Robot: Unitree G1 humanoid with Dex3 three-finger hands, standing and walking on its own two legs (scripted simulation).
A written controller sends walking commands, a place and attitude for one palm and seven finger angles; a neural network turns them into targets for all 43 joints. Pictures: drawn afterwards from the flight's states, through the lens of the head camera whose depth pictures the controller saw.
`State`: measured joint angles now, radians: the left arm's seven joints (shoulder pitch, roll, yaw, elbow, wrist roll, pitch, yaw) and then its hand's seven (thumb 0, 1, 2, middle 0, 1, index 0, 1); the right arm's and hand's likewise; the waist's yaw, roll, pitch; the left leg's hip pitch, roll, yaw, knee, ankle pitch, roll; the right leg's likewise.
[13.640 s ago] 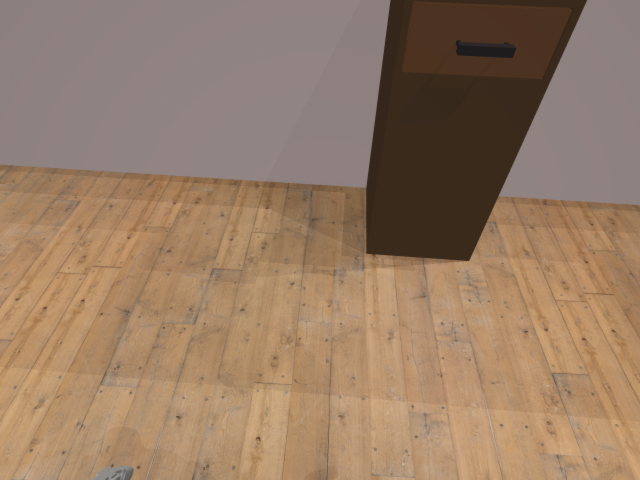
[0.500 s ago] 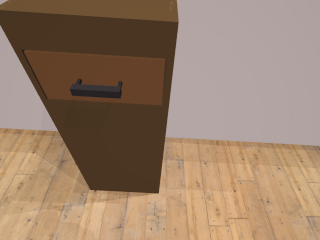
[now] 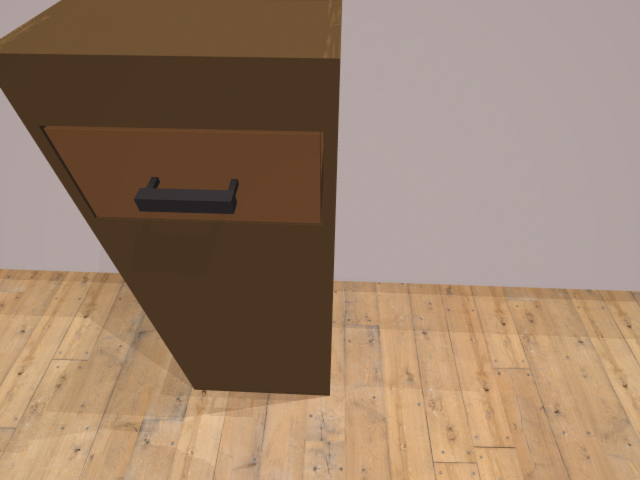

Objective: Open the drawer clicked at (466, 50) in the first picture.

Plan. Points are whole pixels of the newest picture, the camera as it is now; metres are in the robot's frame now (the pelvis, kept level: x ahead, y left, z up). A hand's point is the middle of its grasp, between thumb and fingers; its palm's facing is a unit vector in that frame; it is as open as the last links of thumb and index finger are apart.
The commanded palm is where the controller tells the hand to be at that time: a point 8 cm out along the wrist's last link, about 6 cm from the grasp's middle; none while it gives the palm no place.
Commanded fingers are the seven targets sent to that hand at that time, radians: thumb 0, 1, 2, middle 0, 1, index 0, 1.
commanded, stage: come to a stop and stand still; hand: left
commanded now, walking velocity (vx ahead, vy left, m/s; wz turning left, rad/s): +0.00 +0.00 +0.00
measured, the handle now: (190, 192) +0.48 +0.23 +0.09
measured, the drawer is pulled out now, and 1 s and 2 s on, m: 0.00 0.00 0.00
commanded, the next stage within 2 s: look again from close up in 0.24 s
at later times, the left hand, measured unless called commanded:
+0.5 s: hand out of the picture -0.05 +0.15 -0.18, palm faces +0.02 -0.98 -0.18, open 7.3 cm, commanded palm none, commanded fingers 0.00 0.90 0.90 -0.20 -0.30 -0.20 -0.30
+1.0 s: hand out of the picture +0.00 +0.24 -0.14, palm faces -0.03 -0.93 -0.35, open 7.4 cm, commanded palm +0.06 +0.27 -0.05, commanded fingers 0.00 0.76 0.84 -0.21 -0.39 -0.21 -0.39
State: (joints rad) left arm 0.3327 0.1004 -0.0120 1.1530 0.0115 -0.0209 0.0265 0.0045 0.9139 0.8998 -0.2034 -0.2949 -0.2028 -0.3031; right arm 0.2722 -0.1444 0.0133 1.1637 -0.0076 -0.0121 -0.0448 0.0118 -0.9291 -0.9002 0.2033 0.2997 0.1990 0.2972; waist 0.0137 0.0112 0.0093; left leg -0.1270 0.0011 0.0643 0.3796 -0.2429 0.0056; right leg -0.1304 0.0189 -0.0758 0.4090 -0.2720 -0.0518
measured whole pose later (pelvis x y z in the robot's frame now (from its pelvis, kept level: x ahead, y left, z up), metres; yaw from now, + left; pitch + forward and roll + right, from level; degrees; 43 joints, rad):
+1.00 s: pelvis -0.06 +0.06 -0.01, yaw -1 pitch -1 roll +0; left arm 0.54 0.21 -0.07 0.41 0.12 0.08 0.14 0.02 0.90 0.89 -0.21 -0.30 -0.21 -0.31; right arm 0.39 -0.19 0.04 0.93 0.05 -0.16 -0.07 0.02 -0.93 -0.90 0.21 0.30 0.20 0.30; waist 0.04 0.00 0.00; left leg -0.29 -0.07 0.10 0.52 -0.22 0.09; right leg -0.31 -0.03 -0.03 0.61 -0.32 -0.02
